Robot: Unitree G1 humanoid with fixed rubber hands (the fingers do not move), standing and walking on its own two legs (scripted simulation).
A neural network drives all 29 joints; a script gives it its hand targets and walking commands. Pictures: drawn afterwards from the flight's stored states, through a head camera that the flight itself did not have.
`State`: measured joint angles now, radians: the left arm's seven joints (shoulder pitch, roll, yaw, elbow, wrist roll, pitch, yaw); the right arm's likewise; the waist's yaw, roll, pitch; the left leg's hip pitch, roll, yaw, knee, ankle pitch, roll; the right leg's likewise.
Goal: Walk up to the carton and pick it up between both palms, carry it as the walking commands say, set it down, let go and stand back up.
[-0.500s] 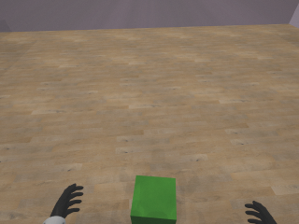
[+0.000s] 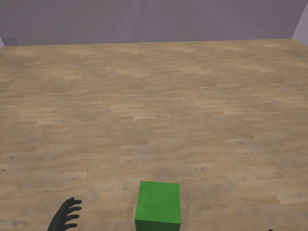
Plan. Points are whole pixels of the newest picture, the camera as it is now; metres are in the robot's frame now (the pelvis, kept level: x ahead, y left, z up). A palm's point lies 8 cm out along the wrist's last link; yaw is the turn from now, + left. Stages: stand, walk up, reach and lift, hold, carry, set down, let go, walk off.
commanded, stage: stand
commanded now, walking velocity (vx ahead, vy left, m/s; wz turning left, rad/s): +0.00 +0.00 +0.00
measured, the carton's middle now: (158, 212) +0.48 +0.00 -0.63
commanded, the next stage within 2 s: none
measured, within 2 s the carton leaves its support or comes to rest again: neither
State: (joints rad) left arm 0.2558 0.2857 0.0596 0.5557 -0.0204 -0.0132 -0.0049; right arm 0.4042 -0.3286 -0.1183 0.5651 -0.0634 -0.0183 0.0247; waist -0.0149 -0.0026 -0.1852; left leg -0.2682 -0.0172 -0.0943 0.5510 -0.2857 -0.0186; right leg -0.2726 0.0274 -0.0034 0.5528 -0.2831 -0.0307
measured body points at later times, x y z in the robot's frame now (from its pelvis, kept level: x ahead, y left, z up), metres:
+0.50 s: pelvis +0.00 +0.00 +0.00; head -0.05 +0.00 +0.45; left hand +0.17 +0.27 -0.05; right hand +0.13 -0.31 -0.06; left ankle +0.01 +0.14 -0.73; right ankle +0.01 -0.10 -0.73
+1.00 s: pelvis -0.01 +0.00 +0.00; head -0.05 +0.00 +0.45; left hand +0.16 +0.27 -0.06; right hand +0.11 -0.31 -0.06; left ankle +0.01 +0.14 -0.73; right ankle +0.01 -0.10 -0.73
